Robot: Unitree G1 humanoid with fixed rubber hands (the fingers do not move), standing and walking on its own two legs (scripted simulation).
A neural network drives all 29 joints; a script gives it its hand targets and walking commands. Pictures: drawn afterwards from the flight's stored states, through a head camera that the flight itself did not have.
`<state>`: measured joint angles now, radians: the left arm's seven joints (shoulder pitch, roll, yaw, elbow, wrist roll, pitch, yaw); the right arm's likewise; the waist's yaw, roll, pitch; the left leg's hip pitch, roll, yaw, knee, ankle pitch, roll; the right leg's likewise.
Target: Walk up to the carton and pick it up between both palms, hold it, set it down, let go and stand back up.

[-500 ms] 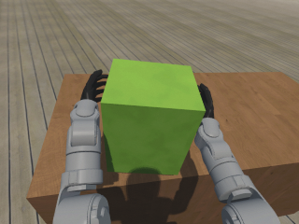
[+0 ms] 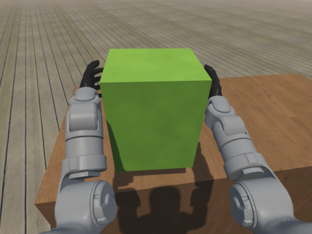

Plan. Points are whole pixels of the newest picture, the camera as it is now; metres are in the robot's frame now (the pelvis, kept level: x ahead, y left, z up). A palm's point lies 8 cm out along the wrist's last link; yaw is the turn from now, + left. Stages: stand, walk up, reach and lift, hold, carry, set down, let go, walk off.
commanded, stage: reach and lift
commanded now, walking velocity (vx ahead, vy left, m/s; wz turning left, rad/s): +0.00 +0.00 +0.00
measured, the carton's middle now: (152, 110) +0.40 -0.01 +0.18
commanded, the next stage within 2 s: hold in 1.20 s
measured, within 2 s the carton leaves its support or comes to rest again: neither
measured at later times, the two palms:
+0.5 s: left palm (86, 87) +0.40 +0.14 +0.26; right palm (213, 79) +0.39 -0.16 +0.27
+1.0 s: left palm (83, 77) +0.40 +0.14 +0.28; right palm (214, 67) +0.39 -0.16 +0.30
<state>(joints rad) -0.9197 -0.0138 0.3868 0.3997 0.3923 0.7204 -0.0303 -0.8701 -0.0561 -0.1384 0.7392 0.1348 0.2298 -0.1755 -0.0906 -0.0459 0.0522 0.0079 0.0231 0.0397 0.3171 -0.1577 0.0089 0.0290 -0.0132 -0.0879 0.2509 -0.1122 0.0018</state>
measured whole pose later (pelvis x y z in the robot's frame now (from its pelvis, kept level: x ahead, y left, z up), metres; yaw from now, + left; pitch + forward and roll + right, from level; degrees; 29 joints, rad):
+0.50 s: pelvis +0.01 +0.00 +0.00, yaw +0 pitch -7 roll -1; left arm -0.92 0.04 0.36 0.38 0.30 0.84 -0.02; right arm -0.99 -0.13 -0.04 0.74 0.30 0.43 -0.24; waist -0.11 -0.03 -0.04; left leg -0.05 0.03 0.03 0.36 -0.19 0.00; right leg -0.02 -0.01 -0.10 0.29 -0.14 0.00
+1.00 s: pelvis +0.02 -0.01 +0.00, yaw +1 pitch -6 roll -1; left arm -0.98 0.08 0.37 0.44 0.25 0.89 0.00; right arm -1.09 -0.18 0.03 0.79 0.39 0.53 -0.28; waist -0.10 -0.01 -0.09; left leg -0.08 0.04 0.02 0.38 -0.20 -0.01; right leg -0.03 0.00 -0.10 0.28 -0.14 -0.01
